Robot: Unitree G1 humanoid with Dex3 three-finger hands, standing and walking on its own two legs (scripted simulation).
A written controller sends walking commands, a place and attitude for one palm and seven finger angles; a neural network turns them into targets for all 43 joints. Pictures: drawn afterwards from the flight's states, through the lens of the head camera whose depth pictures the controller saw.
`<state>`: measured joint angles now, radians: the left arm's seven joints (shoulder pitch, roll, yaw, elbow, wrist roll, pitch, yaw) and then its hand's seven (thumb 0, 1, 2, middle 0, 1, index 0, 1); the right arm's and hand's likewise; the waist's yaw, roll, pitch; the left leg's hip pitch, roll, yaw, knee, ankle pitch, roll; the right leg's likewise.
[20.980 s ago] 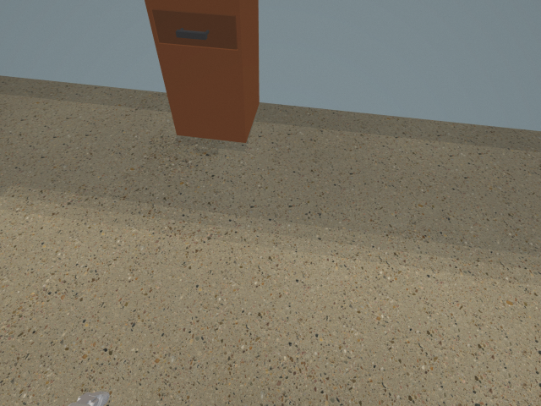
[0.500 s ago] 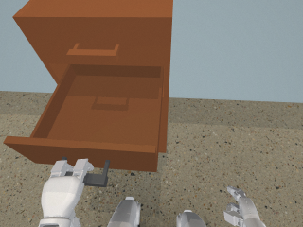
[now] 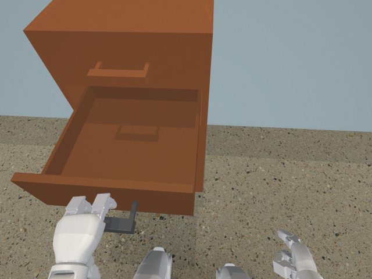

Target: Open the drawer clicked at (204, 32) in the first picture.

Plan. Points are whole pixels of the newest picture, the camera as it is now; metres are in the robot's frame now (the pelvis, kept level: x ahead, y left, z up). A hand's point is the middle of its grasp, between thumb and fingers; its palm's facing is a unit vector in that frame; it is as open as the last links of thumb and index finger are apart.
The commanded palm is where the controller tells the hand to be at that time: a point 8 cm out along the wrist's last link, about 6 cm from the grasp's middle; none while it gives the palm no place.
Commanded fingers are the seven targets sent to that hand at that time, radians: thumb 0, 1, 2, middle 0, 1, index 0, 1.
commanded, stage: lift the hand off the handle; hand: left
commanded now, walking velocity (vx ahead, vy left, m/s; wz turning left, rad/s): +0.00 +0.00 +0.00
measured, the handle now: (105, 213) +0.26 +0.21 -0.03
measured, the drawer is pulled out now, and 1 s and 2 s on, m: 0.30 0.30 0.30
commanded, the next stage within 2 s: draw the hand back to the body in 1.90 s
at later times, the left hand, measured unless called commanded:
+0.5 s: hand (79, 235) +0.20 +0.23 +0.01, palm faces -0.06 -0.14 -0.99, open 13.8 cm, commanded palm +0.19 +0.23 +0.07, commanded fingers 0.00 -0.50 0.30 -0.30 -1.20 -0.30 -1.20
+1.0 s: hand (73, 222) +0.22 +0.23 +0.05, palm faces -0.01 -0.12 -0.99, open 13.8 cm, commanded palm +0.20 +0.23 +0.11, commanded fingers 0.00 -0.50 0.30 -0.30 -1.20 -0.30 -1.20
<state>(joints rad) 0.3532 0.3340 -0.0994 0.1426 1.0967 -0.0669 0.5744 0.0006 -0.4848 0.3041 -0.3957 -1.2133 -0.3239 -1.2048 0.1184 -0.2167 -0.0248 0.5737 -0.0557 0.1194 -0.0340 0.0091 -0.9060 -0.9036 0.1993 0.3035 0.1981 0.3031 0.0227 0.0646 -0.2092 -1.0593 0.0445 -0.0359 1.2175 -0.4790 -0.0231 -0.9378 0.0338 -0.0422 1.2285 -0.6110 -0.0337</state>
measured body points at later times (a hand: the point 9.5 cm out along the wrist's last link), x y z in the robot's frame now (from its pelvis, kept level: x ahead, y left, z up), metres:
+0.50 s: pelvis +0.02 +0.01 +0.03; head +0.06 -0.01 +0.47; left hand +0.20 +0.23 +0.06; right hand +0.21 -0.22 -0.08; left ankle +0.06 +0.14 -0.63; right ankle -0.01 -0.10 -0.63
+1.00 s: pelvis +0.02 +0.01 +0.04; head +0.06 -0.01 +0.49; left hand +0.21 +0.23 +0.10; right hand +0.22 -0.21 -0.06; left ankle +0.06 +0.14 -0.63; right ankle -0.01 -0.10 -0.63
